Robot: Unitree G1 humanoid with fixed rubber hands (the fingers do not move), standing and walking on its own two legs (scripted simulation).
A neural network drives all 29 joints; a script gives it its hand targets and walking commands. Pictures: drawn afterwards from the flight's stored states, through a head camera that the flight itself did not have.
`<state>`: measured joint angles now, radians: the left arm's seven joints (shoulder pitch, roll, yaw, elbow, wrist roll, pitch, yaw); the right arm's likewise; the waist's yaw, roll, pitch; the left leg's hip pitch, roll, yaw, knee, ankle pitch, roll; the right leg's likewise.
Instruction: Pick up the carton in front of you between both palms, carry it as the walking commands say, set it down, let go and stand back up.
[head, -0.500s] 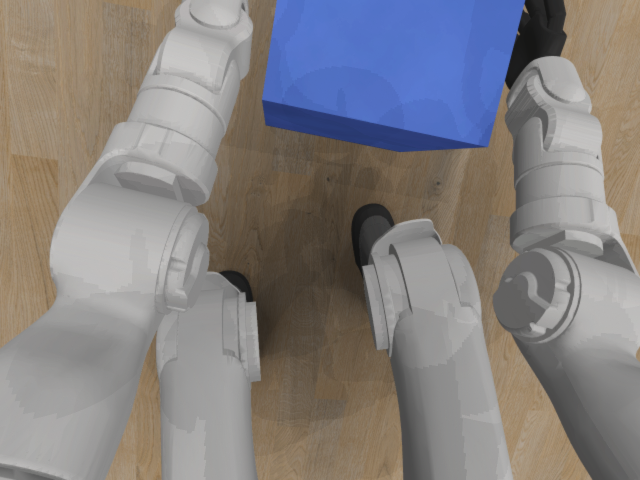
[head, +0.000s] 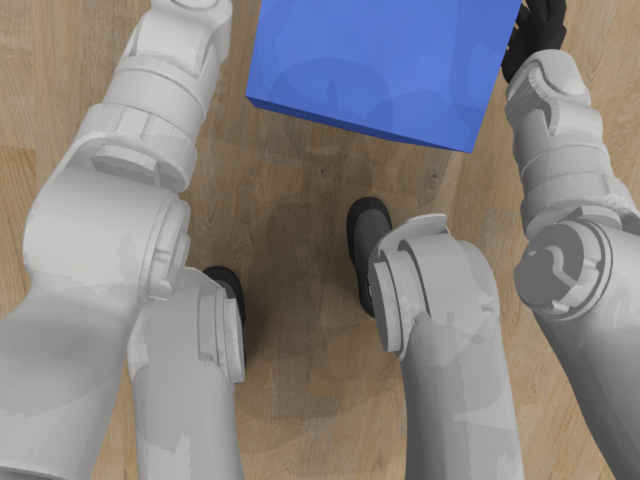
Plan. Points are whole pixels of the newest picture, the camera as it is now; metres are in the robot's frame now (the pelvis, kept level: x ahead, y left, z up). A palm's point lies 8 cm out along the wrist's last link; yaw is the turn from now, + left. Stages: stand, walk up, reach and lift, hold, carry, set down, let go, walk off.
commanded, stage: set down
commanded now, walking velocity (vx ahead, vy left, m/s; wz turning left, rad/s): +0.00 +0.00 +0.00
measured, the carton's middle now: (361, 34) +0.50 -0.16 -0.26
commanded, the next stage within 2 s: let go in 1.30 s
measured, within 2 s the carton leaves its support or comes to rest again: neither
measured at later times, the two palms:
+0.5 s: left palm out of the picture +0.58 -0.03 -0.11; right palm out of the picture +0.44 -0.37 -0.11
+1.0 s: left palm out of the picture +0.59 -0.02 +0.03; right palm out of the picture +0.44 -0.38 +0.03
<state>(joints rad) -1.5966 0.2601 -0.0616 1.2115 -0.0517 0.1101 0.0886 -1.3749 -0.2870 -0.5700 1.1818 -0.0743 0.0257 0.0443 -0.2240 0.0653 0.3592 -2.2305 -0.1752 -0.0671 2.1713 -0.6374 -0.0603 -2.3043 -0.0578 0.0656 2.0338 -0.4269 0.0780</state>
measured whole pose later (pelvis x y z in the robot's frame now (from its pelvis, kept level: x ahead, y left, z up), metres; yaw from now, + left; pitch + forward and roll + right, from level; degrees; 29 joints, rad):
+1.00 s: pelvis +0.02 -0.02 +0.13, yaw -4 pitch +46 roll +2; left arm -1.29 0.28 0.09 0.85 0.01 0.29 0.10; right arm -1.06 -0.26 -0.44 0.72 0.06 0.22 -0.01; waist -0.21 0.06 0.01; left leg -1.89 -0.10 -0.06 1.70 -0.61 -0.06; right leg -2.03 0.02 0.06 1.58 -0.35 0.03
